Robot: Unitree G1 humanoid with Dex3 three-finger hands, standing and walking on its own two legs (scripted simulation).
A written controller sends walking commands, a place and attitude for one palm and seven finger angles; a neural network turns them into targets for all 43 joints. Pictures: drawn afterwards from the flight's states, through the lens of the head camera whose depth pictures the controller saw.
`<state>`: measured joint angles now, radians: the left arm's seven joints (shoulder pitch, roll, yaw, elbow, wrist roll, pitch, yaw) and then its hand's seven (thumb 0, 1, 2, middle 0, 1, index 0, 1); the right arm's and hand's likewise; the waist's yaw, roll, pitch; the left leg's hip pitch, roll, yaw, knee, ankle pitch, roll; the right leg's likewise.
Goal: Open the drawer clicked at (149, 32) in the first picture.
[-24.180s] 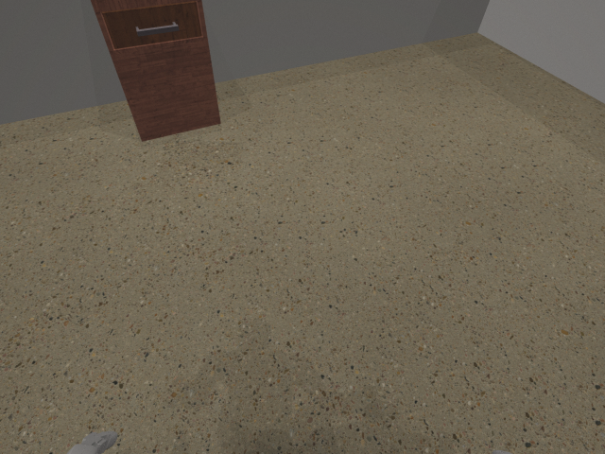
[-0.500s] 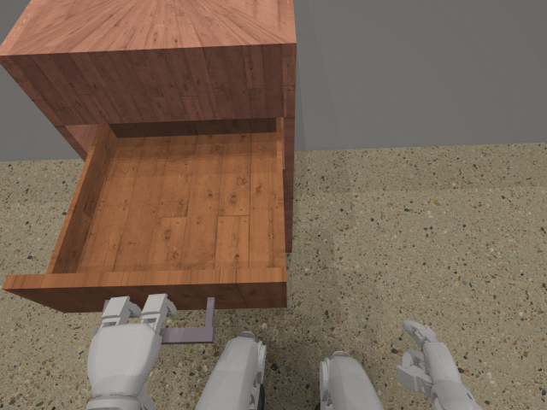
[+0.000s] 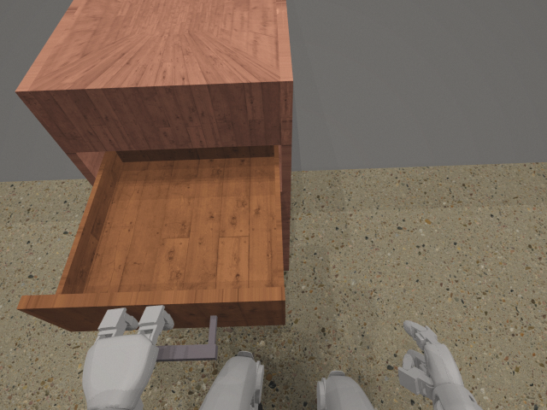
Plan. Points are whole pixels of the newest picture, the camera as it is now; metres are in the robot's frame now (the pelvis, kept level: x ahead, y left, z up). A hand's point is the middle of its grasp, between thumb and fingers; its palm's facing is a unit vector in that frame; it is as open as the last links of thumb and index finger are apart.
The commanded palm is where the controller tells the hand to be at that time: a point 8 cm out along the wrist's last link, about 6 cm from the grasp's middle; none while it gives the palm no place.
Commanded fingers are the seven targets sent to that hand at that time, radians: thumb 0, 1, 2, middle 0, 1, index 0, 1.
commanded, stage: lift the hand off the handle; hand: left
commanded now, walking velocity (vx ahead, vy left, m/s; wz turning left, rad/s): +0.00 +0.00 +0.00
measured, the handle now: (162, 339) +0.23 +0.21 -0.08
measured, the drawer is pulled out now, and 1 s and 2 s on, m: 0.30 0.30 0.30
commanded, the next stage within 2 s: draw the hand back to the body in 1.60 s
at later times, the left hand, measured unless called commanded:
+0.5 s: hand (127, 363) +0.18 +0.22 -0.02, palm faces -0.07 -0.13 -0.99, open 13.5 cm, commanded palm +0.17 +0.21 +0.04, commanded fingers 0.00 -0.50 0.30 -0.30 -1.20 -0.30 -1.20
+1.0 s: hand (118, 353) +0.19 +0.22 +0.02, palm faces -0.03 -0.13 -0.99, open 13.8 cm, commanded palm +0.17 +0.21 +0.08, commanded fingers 0.00 -0.50 0.30 -0.30 -1.20 -0.30 -1.20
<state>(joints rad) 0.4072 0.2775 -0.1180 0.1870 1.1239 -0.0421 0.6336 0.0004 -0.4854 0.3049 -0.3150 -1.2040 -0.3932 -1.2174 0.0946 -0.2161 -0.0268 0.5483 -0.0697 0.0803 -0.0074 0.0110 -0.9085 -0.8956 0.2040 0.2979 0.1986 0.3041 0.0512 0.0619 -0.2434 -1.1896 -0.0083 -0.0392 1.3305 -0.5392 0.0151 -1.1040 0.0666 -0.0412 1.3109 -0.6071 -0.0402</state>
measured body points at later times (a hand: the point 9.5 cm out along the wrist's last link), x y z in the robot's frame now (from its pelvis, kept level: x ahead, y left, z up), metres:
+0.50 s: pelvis +0.01 +0.00 +0.03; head +0.08 -0.01 +0.47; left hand +0.18 +0.23 +0.04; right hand +0.22 -0.22 -0.08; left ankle +0.04 +0.11 -0.61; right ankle +0.01 -0.10 -0.61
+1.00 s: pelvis +0.02 +0.00 +0.05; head +0.06 -0.02 +0.50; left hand +0.18 +0.22 +0.07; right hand +0.23 -0.21 -0.05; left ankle +0.04 +0.11 -0.61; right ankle +0.01 -0.10 -0.61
